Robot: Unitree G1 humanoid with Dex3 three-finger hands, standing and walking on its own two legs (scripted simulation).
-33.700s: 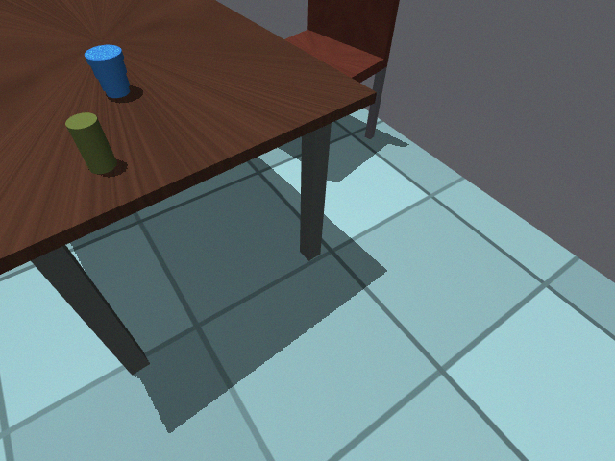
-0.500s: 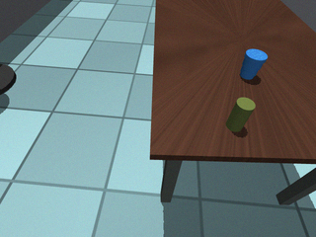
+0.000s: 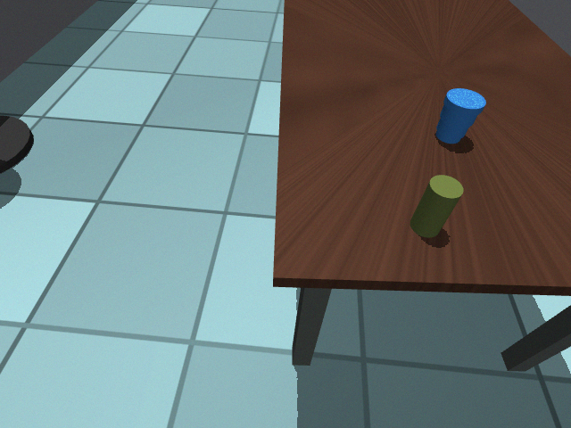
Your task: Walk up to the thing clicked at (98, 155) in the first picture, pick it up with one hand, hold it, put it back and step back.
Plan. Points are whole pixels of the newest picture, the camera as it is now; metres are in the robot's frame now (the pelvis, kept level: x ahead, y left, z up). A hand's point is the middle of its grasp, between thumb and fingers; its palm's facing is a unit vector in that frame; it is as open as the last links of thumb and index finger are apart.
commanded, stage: stand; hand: right
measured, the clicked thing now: (434, 207) +0.48 -0.25 +0.02
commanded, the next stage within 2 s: step back in 0.68 s
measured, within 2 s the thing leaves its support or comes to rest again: neither
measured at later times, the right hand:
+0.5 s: hand out of the picture +0.08 -0.26 -0.16, palm faces -0.01 +0.94 -0.35, open 7.4 cm
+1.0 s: hand out of the picture +0.07 -0.31 -0.18, palm faces -0.01 +0.93 -0.36, open 7.4 cm
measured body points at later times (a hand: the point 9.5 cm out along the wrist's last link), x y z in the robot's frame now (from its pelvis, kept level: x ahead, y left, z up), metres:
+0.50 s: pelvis +0.00 +0.00 +0.00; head +0.02 +0.00 +0.45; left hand +0.07 +0.30 -0.14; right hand +0.08 -0.30 -0.13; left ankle +0.03 +0.12 -0.75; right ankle -0.04 -0.15 -0.75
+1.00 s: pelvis -0.06 -0.03 -0.02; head +0.01 -0.06 +0.42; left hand +0.01 +0.29 -0.13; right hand +0.07 -0.35 -0.16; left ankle +0.00 +0.11 -0.72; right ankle -0.07 -0.14 -0.75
